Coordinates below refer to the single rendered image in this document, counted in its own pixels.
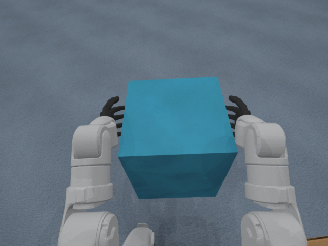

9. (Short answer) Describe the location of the robot left forearm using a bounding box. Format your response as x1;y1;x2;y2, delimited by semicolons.
58;116;118;245

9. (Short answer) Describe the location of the robot left upper arm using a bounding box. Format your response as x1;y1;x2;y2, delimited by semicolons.
58;211;119;246

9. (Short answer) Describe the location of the robot left thigh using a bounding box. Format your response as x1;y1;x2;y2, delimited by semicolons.
122;227;155;246

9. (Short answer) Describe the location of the robot left hand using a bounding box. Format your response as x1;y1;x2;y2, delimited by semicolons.
100;96;125;137

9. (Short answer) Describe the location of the robot right hand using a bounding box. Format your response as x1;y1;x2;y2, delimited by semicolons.
225;95;251;137

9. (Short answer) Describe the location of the robot right forearm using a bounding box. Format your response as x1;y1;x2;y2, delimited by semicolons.
235;115;308;246

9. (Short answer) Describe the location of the robot left shin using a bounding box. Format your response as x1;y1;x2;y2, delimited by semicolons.
137;223;148;228

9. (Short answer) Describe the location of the robot right upper arm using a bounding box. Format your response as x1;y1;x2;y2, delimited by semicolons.
241;211;307;246

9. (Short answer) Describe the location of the carton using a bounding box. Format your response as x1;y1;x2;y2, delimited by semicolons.
118;77;238;199

